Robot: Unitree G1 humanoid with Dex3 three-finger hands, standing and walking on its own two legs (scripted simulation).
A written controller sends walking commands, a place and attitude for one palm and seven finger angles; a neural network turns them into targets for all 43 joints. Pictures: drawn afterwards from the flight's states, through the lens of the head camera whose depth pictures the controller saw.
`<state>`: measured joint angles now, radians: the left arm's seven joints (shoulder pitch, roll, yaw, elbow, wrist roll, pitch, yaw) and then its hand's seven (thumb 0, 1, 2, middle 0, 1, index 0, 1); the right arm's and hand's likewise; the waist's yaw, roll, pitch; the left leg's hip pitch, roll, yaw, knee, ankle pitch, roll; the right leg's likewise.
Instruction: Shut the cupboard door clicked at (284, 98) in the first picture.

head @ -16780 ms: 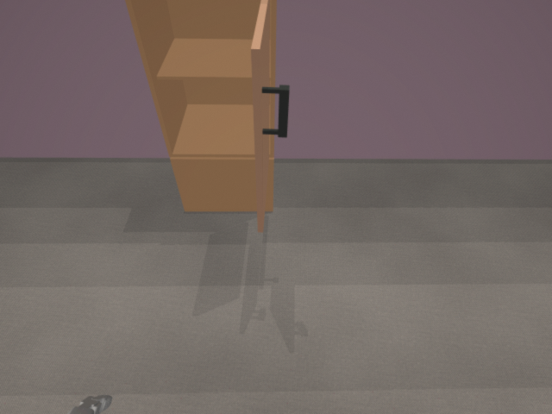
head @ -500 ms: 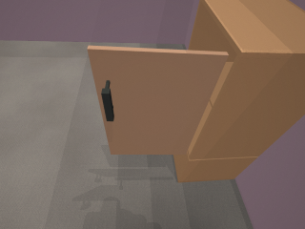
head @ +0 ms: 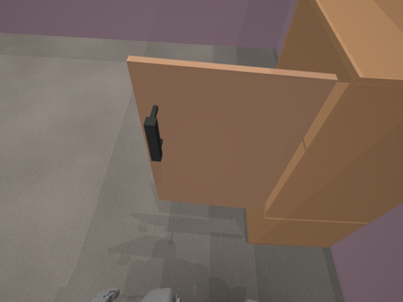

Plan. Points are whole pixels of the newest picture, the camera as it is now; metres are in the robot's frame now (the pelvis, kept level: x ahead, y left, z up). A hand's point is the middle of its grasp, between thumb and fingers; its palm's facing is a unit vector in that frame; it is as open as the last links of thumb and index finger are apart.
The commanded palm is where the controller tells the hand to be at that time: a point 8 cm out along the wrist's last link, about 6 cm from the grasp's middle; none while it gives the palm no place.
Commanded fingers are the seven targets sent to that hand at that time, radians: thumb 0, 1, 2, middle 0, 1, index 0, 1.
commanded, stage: come to a stop and stand still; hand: left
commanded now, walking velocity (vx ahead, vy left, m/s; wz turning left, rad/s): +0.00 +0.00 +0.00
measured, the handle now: (155, 134) +0.46 +0.14 +0.03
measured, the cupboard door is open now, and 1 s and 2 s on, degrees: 87 87 87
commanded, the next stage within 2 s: look again from close up in 1.38 s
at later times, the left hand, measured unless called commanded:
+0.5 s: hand out of the picture -0.05 +0.25 -0.17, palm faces +0.00 -0.99 -0.17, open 7.4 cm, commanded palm none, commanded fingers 0.00 0.90 0.90 -0.20 -0.30 -0.20 -0.30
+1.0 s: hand out of the picture -0.16 +0.26 -0.17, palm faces +0.10 -0.98 -0.17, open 7.4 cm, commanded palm none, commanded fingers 0.00 0.90 0.90 -0.20 -0.30 -0.20 -0.30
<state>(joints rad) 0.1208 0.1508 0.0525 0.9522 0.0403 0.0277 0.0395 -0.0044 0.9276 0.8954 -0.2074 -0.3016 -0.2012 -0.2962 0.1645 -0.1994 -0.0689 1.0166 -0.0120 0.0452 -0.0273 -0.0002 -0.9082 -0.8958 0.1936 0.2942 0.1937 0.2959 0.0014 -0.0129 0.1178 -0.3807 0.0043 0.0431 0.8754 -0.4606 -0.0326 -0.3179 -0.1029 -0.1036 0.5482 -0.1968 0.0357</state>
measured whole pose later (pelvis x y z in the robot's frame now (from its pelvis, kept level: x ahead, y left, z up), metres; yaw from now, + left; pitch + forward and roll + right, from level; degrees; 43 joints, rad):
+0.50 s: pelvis -0.04 +0.08 +0.01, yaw -3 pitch +0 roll -1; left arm 0.33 0.15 0.04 1.06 0.03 0.07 0.04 0.01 0.91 0.90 -0.20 -0.30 -0.19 -0.30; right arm 0.22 -0.15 -0.03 1.04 -0.01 0.02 -0.04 -0.01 -0.93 -0.89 0.20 0.30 0.20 0.30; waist 0.00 -0.03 0.01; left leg -0.23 -0.08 0.16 0.34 -0.11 0.14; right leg -0.15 -0.04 -0.01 0.56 -0.42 0.01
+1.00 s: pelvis -0.10 +0.10 +0.01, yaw -3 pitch +0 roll +0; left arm 0.44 0.09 0.06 1.06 0.03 0.03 0.06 0.00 0.91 0.90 -0.20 -0.30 -0.20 -0.30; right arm 0.35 -0.10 -0.06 1.15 -0.01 0.09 -0.03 0.00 -0.90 -0.90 0.20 0.29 0.20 0.30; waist 0.04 -0.03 0.00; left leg -0.41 -0.12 0.13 0.57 -0.26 -0.07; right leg -0.13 -0.04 -0.09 0.44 -0.37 -0.06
